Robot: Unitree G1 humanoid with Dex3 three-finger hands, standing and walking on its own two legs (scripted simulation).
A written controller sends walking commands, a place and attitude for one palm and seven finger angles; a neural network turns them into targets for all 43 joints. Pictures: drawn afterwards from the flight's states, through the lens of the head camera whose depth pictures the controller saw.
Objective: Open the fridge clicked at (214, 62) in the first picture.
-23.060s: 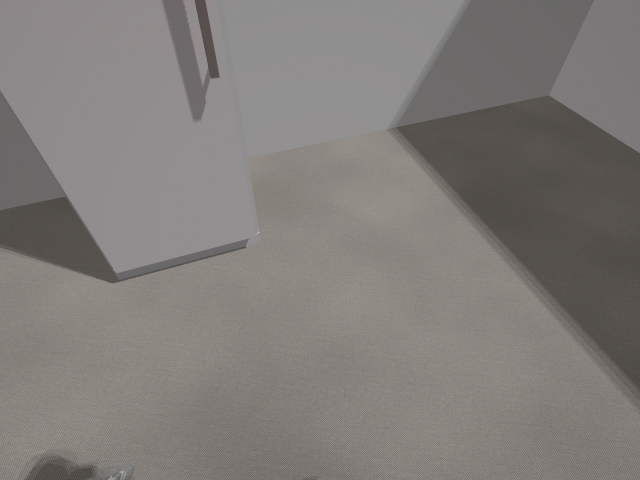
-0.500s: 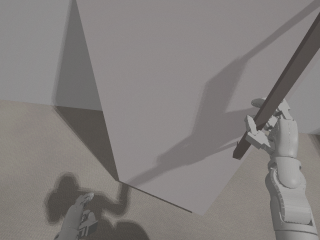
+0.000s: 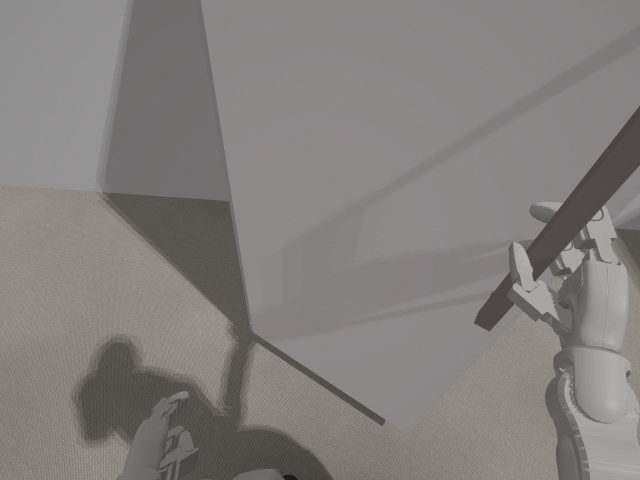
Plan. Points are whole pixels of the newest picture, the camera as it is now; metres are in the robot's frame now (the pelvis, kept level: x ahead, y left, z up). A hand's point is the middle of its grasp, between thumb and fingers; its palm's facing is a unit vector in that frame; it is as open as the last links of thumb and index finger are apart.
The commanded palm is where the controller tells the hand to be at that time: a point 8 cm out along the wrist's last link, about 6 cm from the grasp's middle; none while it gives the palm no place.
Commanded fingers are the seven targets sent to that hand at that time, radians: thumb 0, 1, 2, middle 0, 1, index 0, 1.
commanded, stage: walk backward, drawing the door open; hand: right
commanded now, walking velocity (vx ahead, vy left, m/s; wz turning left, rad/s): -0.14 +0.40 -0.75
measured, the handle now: (572, 207) +0.35 -0.19 +0.22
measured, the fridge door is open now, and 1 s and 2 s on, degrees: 30 58 70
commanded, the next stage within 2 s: stop walking and hold the door back in 1.28 s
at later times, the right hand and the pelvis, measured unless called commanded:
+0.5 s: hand (456, 353) +0.22 -0.08 +0.16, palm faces +0.44 +0.86 -0.25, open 7.4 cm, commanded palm +0.17 -0.11 +0.17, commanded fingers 0.00 -0.90 -0.90 0.45 1.40 0.45 1.40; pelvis +0.01 +0.17 +0.00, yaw -24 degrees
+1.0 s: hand (337, 394) +0.17 +0.02 +0.15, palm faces +0.88 +0.37 -0.31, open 6.8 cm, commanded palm +0.11 +0.03 +0.17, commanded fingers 0.00 -0.90 -0.90 0.45 1.40 0.45 1.40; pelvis +0.14 +0.38 -0.01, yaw -48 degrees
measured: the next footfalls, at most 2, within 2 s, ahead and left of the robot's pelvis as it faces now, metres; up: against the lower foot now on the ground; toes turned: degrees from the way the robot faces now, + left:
right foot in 0.16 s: +0.03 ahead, -0.10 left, +0.00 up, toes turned -10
left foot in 0.44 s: +0.05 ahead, +0.28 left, +0.00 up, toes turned -21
